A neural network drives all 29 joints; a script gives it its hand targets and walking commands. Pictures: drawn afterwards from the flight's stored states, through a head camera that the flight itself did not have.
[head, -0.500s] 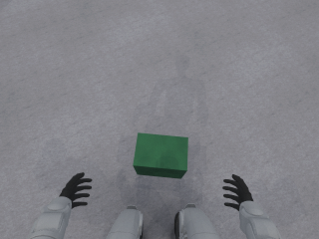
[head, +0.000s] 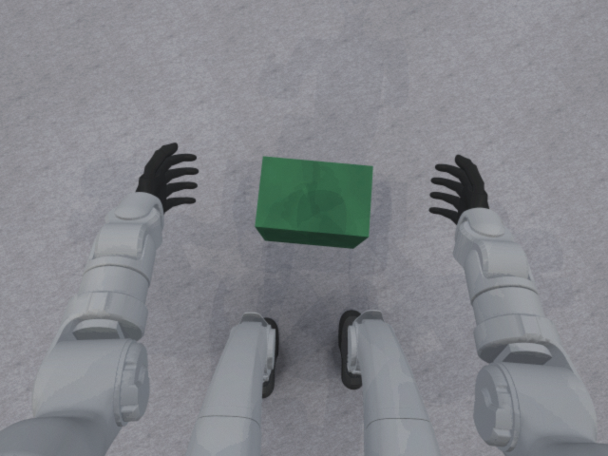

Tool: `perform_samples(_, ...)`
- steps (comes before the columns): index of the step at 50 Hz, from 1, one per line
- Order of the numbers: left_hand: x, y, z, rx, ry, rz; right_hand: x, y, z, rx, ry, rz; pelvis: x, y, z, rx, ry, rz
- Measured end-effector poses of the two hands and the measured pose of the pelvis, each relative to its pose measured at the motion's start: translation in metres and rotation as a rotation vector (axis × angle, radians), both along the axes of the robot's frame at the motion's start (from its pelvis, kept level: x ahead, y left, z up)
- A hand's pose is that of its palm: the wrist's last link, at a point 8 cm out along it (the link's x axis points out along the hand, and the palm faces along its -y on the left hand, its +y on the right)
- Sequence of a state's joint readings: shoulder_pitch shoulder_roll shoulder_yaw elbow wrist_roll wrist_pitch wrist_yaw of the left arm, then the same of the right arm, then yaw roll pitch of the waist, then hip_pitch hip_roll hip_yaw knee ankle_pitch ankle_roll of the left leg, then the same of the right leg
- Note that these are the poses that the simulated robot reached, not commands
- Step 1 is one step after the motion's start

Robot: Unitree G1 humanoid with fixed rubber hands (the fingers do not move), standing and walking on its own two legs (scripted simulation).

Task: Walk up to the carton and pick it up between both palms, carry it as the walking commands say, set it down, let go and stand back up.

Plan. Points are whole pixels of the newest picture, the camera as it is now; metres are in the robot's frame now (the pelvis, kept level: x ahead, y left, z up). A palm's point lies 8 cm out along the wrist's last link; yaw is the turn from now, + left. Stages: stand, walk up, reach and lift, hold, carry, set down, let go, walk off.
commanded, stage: reach and lift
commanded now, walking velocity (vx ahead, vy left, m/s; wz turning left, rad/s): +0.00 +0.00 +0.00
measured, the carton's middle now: (313, 207) +0.49 -0.01 -0.56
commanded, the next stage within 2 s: none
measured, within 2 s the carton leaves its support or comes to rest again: neither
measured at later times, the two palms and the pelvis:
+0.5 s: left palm (166, 130) +0.51 +0.22 -0.14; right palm (452, 144) +0.50 -0.20 -0.14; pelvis +0.01 +0.00 -0.02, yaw +1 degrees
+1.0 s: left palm (197, 168) +0.50 +0.21 -0.28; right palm (426, 179) +0.49 -0.21 -0.27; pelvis -0.01 -0.01 -0.13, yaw +0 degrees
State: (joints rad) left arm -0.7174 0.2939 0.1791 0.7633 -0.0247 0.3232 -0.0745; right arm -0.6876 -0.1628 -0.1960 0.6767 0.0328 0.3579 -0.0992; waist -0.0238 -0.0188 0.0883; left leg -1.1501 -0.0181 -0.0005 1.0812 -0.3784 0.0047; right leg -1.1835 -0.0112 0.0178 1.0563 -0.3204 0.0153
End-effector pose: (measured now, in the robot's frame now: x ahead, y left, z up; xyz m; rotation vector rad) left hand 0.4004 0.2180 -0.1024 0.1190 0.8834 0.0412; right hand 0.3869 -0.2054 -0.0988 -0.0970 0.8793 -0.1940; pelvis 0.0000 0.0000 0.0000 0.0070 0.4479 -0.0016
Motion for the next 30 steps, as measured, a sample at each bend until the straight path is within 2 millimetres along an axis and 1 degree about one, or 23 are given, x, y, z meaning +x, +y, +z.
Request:
perform_samples(3,0.020,0.000,0.001,0.000,-0.057,0.009,0.017,0.000,-0.002,-0.008,-0.032,0.006,0.004,0.000,-0.003,-0.001,0.048,0.003)
perform_samples(7,0.041,0.003,-0.001,0.006,-0.098,0.018,0.035,-0.002,-0.006,0.003,-0.071,-0.004,0.010,0.001,-0.006,-0.007,0.101,0.008)
perform_samples(14,0.072,0.007,-0.016,-0.005,-0.138,0.043,0.066,-0.005,-0.024,0.019,-0.134,-0.021,0.016,0.001,-0.013,-0.004,0.204,0.006)
perform_samples(16,0.083,0.006,-0.021,-0.010,-0.155,0.045,0.076,-0.003,-0.031,0.029,-0.149,-0.019,0.015,0.000,-0.016,-0.001,0.235,0.004)
perform_samples(20,0.103,0.005,-0.028,-0.017,-0.208,0.060,0.097,0.000,-0.037,0.028,-0.198,-0.001,0.013,-0.002,-0.021,0.003,0.288,0.004)
perform_samples(23,0.111,0.005,-0.032,-0.023,-0.220,0.062,0.108,0.002,-0.038,0.030,-0.224,0.003,0.013,-0.003,-0.022,0.001,0.308,0.007)
perform_samples(25,0.113,0.003,-0.034,-0.024,-0.220,0.057,0.112,0.002,-0.038,0.026,-0.228,0.010,0.014,-0.004,-0.022,0.000,0.318,0.010)
perform_samples(30,0.109,0.003,-0.042,-0.025,-0.204,0.052,0.109,0.000,-0.046,0.029,-0.206,0.004,0.016,-0.006,-0.023,-0.002,0.336,0.012)
